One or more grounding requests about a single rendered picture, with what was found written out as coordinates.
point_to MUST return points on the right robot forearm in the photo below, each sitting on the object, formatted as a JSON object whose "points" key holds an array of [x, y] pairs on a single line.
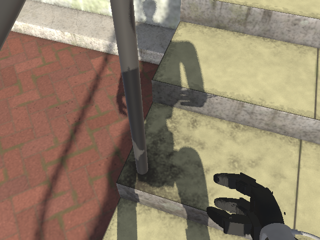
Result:
{"points": [[276, 231]]}

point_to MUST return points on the right robot hand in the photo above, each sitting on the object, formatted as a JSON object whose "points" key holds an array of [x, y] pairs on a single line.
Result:
{"points": [[247, 218]]}

